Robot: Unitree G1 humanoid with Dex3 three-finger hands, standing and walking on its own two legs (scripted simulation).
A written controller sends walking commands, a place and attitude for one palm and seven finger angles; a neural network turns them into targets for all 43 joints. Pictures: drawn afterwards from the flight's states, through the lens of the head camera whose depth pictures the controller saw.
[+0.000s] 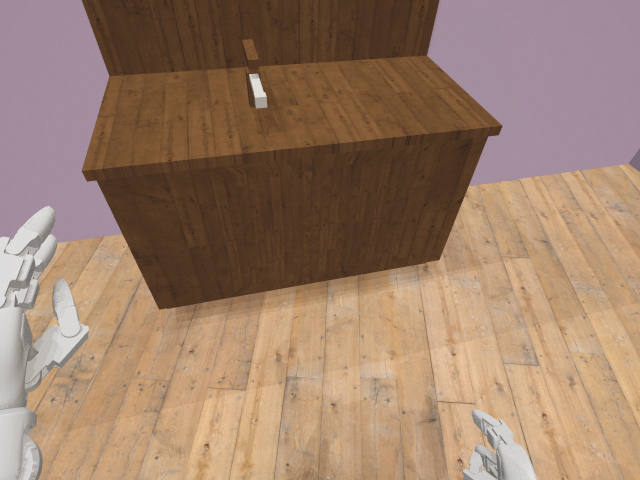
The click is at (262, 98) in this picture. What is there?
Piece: tap's lever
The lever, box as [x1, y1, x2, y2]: [254, 92, 266, 107]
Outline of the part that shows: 264,92 254,93 256,107 266,107 266,96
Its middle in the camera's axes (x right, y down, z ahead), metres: -0.15 -0.34 +0.95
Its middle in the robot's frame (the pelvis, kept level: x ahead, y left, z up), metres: +0.93 +0.21 +0.02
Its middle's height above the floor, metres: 0.79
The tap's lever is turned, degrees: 0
